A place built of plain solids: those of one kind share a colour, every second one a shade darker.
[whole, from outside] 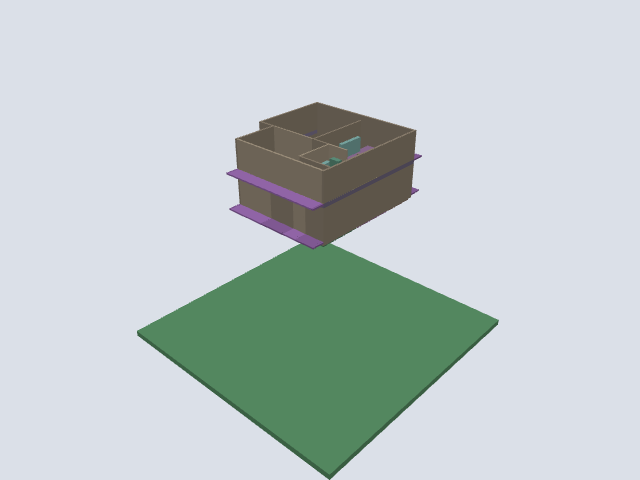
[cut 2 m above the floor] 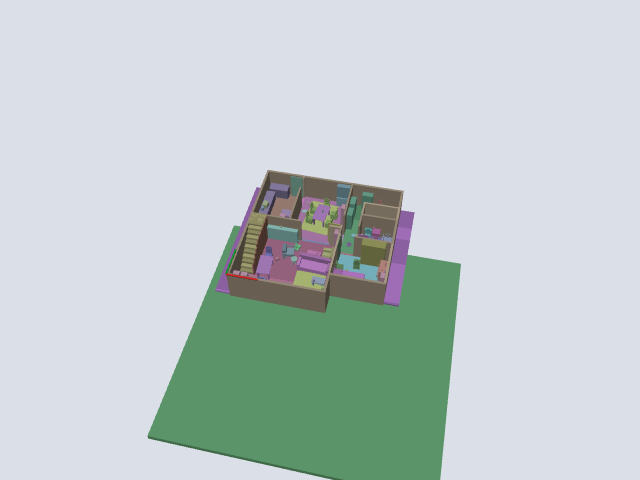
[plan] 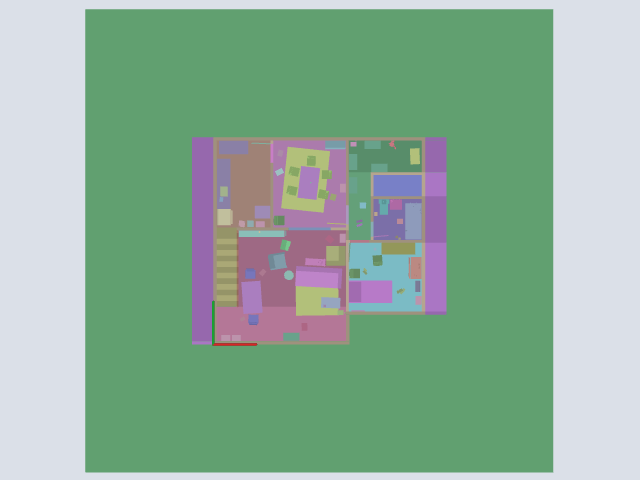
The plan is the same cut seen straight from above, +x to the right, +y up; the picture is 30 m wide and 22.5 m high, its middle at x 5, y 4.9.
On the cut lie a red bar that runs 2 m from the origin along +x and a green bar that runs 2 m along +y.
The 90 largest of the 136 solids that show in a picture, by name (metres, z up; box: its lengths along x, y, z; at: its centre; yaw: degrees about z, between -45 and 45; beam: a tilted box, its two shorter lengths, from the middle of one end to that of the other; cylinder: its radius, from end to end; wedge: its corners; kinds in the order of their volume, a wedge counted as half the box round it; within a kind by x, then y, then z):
{
 "under_1": {"box": [21.93, 21.72, 0.5], "at": [4.96, 4.86, -12.49]},
 "wall_1": {"box": [0.16, 9.4, 5.37], "at": [0.08, 4.86, 2.38]},
 "wall_2": {"box": [2.43, 0.13, 2.81], "at": [2.31, 5.42, 1.1]},
 "wall_3": {"box": [0.13, 3.03, 2.81], "at": [2.75, 7.0, 1.1]},
 "wall_4": {"box": [6.38, 0.16, 5.37], "at": [3.19, 0.08, 2.38]},
 "wall_5": {"box": [5.25, 0.13, 2.26], "at": [3.73, 5.42, 3.94]},
 "wall_6": {"box": [9.93, 0.16, 5.37], "at": [4.96, 9.64, 2.38]},
 "wall_7": {"box": [0.85, 0.13, 2.81], "at": [5.92, 5.42, 1.1]},
 "wall_8": {"box": [0.13, 3.22, 2.81], "at": [6.29, 3.16, 1.1]},
 "wall_9": {"box": [0.13, 3.81, 2.26], "at": [6.29, 3.46, 3.94]},
 "wall_10": {"box": [0.13, 1.33, 2.26], "at": [6.29, 6.16, 3.94]},
 "wall_11": {"box": [0.13, 1.57, 2.26], "at": [6.29, 7.74, 3.94]},
 "wall_12": {"box": [0.13, 3.03, 2.81], "at": [6.29, 8.04, 1.1]},
 "wall_13": {"box": [0.16, 1.23, 5.37], "at": [6.3, 0.78, 2.38]},
 "wall_14": {"box": [0.13, 1.06, 2.81], "at": [7.45, 6.29, 1.1]},
 "wall_15": {"box": [0.13, 1.0, 2.81], "at": [7.45, 7.45, 1.1]},
 "wall_16": {"box": [3.0, 0.13, 2.26], "at": [7.72, 6.88, 3.94]},
 "wall_17": {"box": [3.71, 0.16, 5.37], "at": [8.07, 1.47, 2.38]},
 "wall_18": {"box": [2.63, 0.13, 2.81], "at": [8.62, 4.83, 1.1]},
 "wall_19": {"box": [2.55, 0.13, 2.81], "at": [8.65, 6.88, 1.1]},
 "wall_20": {"box": [2.55, 0.13, 2.81], "at": [8.65, 8.02, 1.1]},
 "wall_21": {"box": [0.13, 2.61, 2.26], "at": [9.15, 8.26, 3.94]},
 "wall_22": {"box": [0.16, 3.22, 2.81], "at": [9.85, 3.16, 1.1]},
 "wall_23": {"box": [0.16, 8.01, 2.26], "at": [9.85, 5.55, 3.94]},
 "wall_24": {"box": [0.16, 1.92, 2.81], "at": [9.85, 5.86, 1.1]},
 "wall_25": {"box": [0.16, 1.0, 2.81], "at": [9.85, 7.45, 1.1]},
 "wall_26": {"box": [0.16, 1.48, 2.81], "at": [9.85, 8.82, 1.1]},
 "stair_1": {"box": [0.94, 3.71, 0.49], "at": [0.63, 3.63, -0.06]},
 "stair_2": {"box": [0.94, 3.45, 0.67], "at": [0.63, 3.77, 0.04]},
 "stair_3": {"box": [0.94, 3.18, 0.86], "at": [0.63, 3.9, 0.13]},
 "stair_4": {"box": [0.94, 2.92, 1.05], "at": [0.63, 4.03, 0.22]},
 "stair_5": {"box": [0.94, 2.65, 1.24], "at": [0.63, 4.16, 0.32]},
 "stair_6": {"box": [0.94, 2.39, 1.42], "at": [0.63, 4.3, 0.41]},
 "stair_7": {"box": [0.94, 2.12, 1.61], "at": [0.63, 4.43, 0.51]},
 "stair_8": {"box": [0.94, 1.86, 1.8], "at": [0.63, 4.56, 0.6]},
 "stair_9": {"box": [0.94, 1.59, 1.98], "at": [0.63, 4.69, 0.69]},
 "stair_10": {"box": [0.94, 1.33, 2.17], "at": [0.63, 4.83, 0.79]},
 "stair_11": {"box": [0.94, 1.06, 2.36], "at": [0.63, 4.96, 0.88]},
 "stair_12": {"box": [0.94, 0.8, 2.55], "at": [0.63, 5.09, 0.97]},
 "stair_13": {"box": [0.94, 0.53, 2.73], "at": [0.63, 5.22, 1.07]},
 "floor_living_1": {"box": [6.06, 1.62, 0.5], "at": [3.19, 0.97, -0.25]},
 "floor_living_2": {"box": [5.12, 3.59, 0.5], "at": [3.66, 3.57, -0.25]},
 "floor_dining_1": {"box": [3.41, 4.07, 0.5], "at": [4.51, 7.53, -0.25]},
 "floor_bedroom_1": {"box": [3.42, 3.22, 0.5], "at": [8.06, 3.16, -0.25]},
 "floor_kitchen_1": {"box": [2.52, 4.07, 0.5], "at": [1.42, 7.53, -0.25]},
 "floor_hall_1": {"box": [1.03, 3.18, 0.5], "at": [6.87, 6.49, -0.25]},
 "floor_hall_2": {"box": [3.42, 1.48, 0.5], "at": [8.06, 8.82, -0.25]},
 "upper_floor_next_1": {"box": [1.0, 9.4, 0.12], "at": [-0.5, 4.86, -0.06]},
 "upper_floor_next_2": {"box": [1.0, 3.22, 0.12], "at": [10.43, 3.16, -0.06]},
 "upper_floor_next_3": {"box": [1.0, 8.01, 0.12], "at": [10.43, 5.55, 2.75]},
 "upper_floor_next_4": {"box": [1.0, 1.92, 0.12], "at": [10.43, 5.86, -0.06]},
 "upper_floor_next_5": {"box": [1.0, 1.0, 0.12], "at": [10.43, 7.45, -0.06]},
 "upper_floor_next_6": {"box": [1.0, 1.48, 0.12], "at": [10.43, 8.82, -0.06]},
 "upper_floor_gallery_1": {"box": [6.06, 4.07, 0.12], "at": [3.19, 7.53, 2.75]},
 "flat_shelf_1": {"box": [0.76, 0.39, 1.46], "at": [3.66, 0.36, 0.73]},
 "flat_shelf_2": {"box": [0.39, 0.76, 1.46], "at": [6.55, 7.46, 0.73]},
 "flat_shelf_3": {"box": [0.39, 0.76, 1.46], "at": [6.55, 7.76, 3.54]},
 "flat_shelf_4": {"box": [0.39, 0.76, 1.46], "at": [6.55, 8.56, 0.73]},
 "flat_shelf_5": {"box": [0.76, 0.39, 1.46], "at": [7.47, 9.36, 0.73]},
 "flat_shelf_6": {"box": [0.76, 0.39, 1.46], "at": [7.78, 8.29, 0.73]},
 "floor_bath_1": {"box": [2.26, 1.92, 0.5], "at": [8.64, 5.86, -0.25]},
 "fixture_wardrobe_bedroom_1": {"box": [1.59, 0.55, 2.2], "at": [8.68, 4.49, 1.05]},
 "counter_run_1": {"box": [0.61, 2.36, 0.78], "at": [0.47, 7.53, 0.49]},
 "counter_run_2": {"box": [1.38, 0.61, 0.78], "at": [0.95, 9.24, 0.49]},
 "bookcase_1": {"box": [2.14, 0.31, 1.15], "at": [2.26, 5.19, 0.57]},
 "bookcase_2": {"box": [2.14, 0.31, 1.15], "at": [2.55, 5.66, 3.38]},
 "billy_1": {"box": [0.42, 0.28, 2.02], "at": [0.58, 0.31, 1.01]},
 "billy_2": {"box": [0.42, 0.28, 2.02], "at": [1.08, 0.31, 1.01]},
 "billy_3": {"box": [0.42, 0.28, 2.02], "at": [2.2, 5.64, 1.01]},
 "billy_4": {"box": [0.28, 0.42, 2.02], "at": [6.07, 4.98, 1.01]},
 "billy_5": {"box": [0.28, 0.42, 2.02], "at": [6.07, 7.33, 1.01]},
 "billy_6": {"box": [0.28, 0.42, 2.02], "at": [9.62, 2.07, 1.01]},
 "floor_abst_1": {"box": [2.26, 1.0, 0.5], "at": [8.64, 7.45, -0.25]},
 "child_bed_1": {"box": [0.55, 0.96, 0.2], "at": [6.66, 2.47, 0.58]},
 "child_bed_2": {"box": [2.06, 1.06, 0.4], "at": [7.36, 2.47, 0.38]},
 "sofa_1": {"box": [2.16, 0.93, 0.34], "at": [4.94, 3.15, 0.28], "yaw": -3.2},
 "sofa_2": {"box": [2.16, 0.23, 0.39], "at": [4.96, 3.51, 0.65], "yaw": -3.2},
 "wall_band_1": {"box": [6.38, 0.16, 0.31], "at": [3.19, 0.08, 2.65]},
 "wall_band_2": {"box": [9.93, 0.16, 0.31], "at": [4.96, 9.64, 2.65]},
 "fridge_flat_1": {"box": [0.73, 0.6, 1.66], "at": [2.3, 6.21, 0.83]},
 "rug_1": {"box": [2.0, 2.9, 0.08], "at": [4.33, 7.72, -0.03], "yaw": -6.1},
 "rug_2": {"box": [2.0, 1.4, 0.08], "at": [4.87, 2.06, -0.03], "yaw": 0.6},
 "china_cabinet_1": {"box": [0.95, 0.4, 0.83], "at": [5.72, 9.35, 0.41]},
 "china_cabinet_2": {"box": [0.95, 0.33, 1.07], "at": [5.72, 9.38, 1.36]},
 "bathtub_1": {"box": [0.76, 1.7, 0.42], "at": [9.38, 5.77, 0.21]},
 "chest_drawers_1": {"box": [0.5, 1.04, 0.95], "at": [9.51, 3.59, 0.47]},
 "range_cooker_1": {"box": [0.65, 0.76, 0.94], "at": [0.49, 5.97, 0.47]},
 "armchair_club_1": {"box": [0.9, 0.92, 0.35], "at": [5.74, 4.16, 0.24]},
 "armchair_club_2": {"box": [0.33, 0.92, 0.38], "at": [6.04, 4.16, 0.61]},
 "floor_gap_living_dining_1": {"box": [1.97, 0.13, 0.5], "at": [4.51, 5.42, -0.25]}
}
